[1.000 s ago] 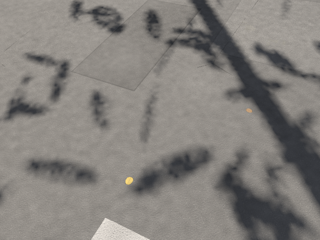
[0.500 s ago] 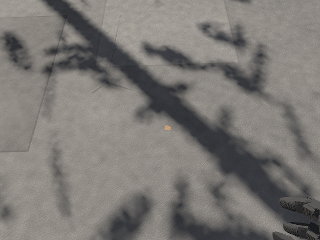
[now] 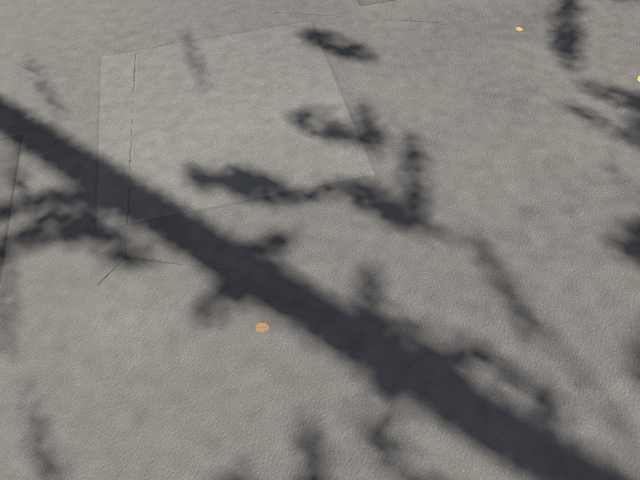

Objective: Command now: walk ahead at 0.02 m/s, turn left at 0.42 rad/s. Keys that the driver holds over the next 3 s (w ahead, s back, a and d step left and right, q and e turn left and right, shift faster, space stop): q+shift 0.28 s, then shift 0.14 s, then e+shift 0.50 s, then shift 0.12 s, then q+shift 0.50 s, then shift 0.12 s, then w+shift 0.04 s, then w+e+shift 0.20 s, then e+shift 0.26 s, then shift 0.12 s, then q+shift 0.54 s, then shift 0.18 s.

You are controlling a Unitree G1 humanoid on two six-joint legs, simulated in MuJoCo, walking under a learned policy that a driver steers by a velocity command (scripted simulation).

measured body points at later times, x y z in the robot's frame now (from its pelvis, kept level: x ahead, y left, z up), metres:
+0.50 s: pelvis +0.01 +0.05 +0.00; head +0.04 +0.09 +0.45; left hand +0.05 +0.38 -0.11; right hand +0.26 -0.15 -0.08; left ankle -0.02 +0.13 -0.74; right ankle +0.06 -0.09 -0.67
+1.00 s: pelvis +0.05 +0.00 +0.01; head +0.11 -0.03 +0.45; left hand +0.17 +0.30 -0.07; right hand +0.24 -0.28 -0.11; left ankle +0.03 +0.16 -0.64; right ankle +0.04 -0.07 -0.74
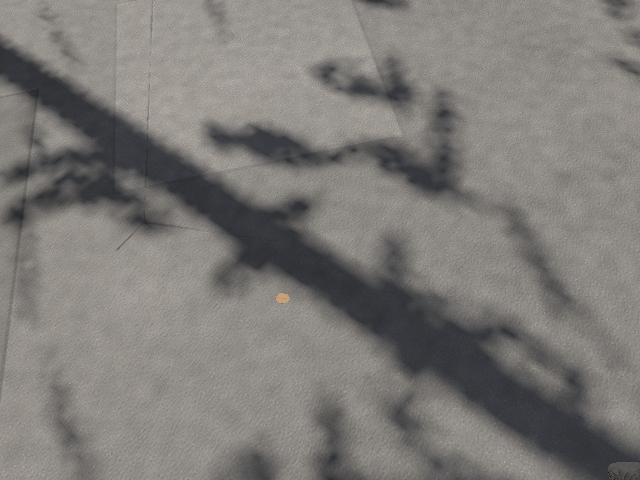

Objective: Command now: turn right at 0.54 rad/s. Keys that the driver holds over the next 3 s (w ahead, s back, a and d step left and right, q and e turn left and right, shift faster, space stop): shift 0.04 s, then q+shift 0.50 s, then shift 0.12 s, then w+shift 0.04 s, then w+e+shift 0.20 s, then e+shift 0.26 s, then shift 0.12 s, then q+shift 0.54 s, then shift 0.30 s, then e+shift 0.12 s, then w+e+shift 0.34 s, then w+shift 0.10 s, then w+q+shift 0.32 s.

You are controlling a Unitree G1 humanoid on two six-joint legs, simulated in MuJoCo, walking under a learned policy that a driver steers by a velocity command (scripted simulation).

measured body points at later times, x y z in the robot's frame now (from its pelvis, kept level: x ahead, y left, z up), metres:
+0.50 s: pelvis +0.06 +0.04 -0.02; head +0.11 +0.07 +0.43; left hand +0.17 +0.35 -0.13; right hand +0.25 -0.22 -0.11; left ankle +0.04 +0.14 -0.75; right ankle +0.00 -0.08 -0.71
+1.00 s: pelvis +0.21 +0.05 -0.01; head +0.23 +0.04 +0.44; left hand +0.32 +0.35 -0.09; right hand +0.35 -0.22 -0.12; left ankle +0.03 +0.14 -0.74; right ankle +0.33 -0.06 -0.73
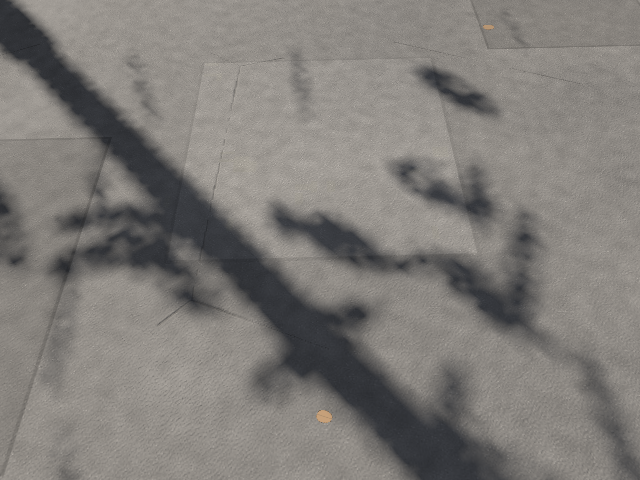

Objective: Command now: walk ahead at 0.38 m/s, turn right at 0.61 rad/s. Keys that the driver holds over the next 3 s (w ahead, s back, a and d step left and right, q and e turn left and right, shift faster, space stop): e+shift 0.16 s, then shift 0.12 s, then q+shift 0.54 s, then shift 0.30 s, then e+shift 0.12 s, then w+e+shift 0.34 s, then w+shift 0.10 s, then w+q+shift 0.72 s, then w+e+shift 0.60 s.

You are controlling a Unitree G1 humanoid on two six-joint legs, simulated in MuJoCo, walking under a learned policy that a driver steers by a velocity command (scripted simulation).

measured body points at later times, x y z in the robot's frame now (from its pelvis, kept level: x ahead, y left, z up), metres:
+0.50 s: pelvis +0.20 -0.07 +0.01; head +0.22 -0.09 +0.45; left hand +0.40 +0.16 -0.09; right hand +0.29 -0.35 -0.11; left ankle +0.33 +0.03 -0.70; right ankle +0.12 -0.13 -0.73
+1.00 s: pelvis +0.30 -0.11 +0.00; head +0.33 -0.10 +0.45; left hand +0.41 +0.19 -0.09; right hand +0.52 -0.37 -0.08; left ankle +0.31 +0.02 -0.73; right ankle +0.37 -0.23 -0.73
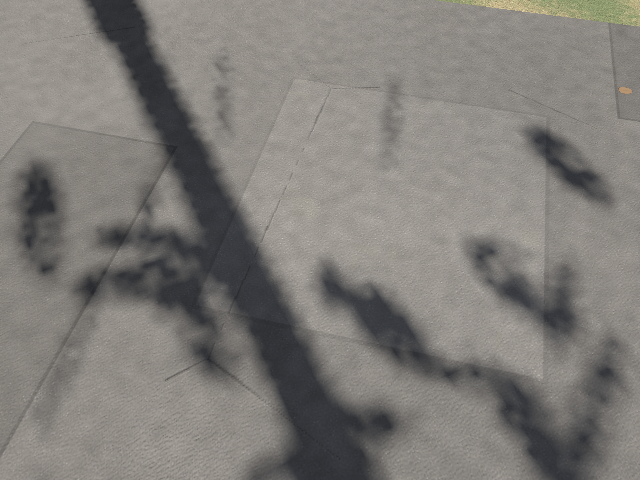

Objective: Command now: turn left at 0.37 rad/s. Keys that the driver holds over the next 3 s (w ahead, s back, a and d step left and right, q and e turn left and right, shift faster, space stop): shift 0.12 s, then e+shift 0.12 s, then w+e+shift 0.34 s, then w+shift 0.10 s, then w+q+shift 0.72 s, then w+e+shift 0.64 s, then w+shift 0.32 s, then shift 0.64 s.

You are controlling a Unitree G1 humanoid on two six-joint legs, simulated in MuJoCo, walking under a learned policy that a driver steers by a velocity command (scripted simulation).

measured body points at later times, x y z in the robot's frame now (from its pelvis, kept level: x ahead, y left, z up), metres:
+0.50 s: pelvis +0.05 -0.02 +0.01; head +0.06 -0.01 +0.46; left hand +0.23 +0.23 -0.09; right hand +0.07 -0.32 -0.09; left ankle -0.02 +0.11 -0.73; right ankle +0.07 -0.16 -0.66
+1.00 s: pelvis +0.33 -0.22 +0.00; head +0.34 -0.23 +0.45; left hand +0.47 +0.02 -0.11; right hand +0.32 -0.51 -0.13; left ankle +0.33 -0.04 -0.62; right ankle +0.30 -0.31 -0.73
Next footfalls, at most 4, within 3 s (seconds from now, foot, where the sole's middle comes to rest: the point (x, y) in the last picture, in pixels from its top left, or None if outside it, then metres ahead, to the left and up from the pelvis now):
0.02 right None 0.08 -0.13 -0.77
0.36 left None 0.02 0.11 -0.77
0.80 right None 0.34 -0.33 -0.77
1.30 left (443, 338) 0.78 -0.26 -0.77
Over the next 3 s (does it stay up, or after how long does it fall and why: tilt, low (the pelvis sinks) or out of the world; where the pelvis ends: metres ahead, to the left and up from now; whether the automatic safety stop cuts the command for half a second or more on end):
stays up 1.87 -0.45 -0.01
